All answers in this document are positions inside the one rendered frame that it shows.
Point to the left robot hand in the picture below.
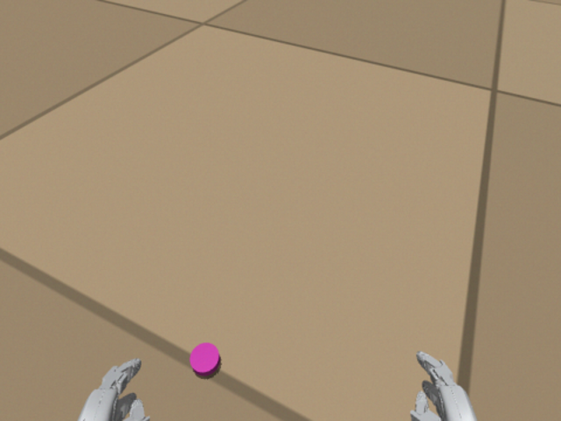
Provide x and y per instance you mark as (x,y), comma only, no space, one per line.
(103,404)

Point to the right robot hand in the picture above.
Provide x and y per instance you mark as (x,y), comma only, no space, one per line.
(450,399)

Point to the tin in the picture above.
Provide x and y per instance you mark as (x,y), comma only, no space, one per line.
(205,359)

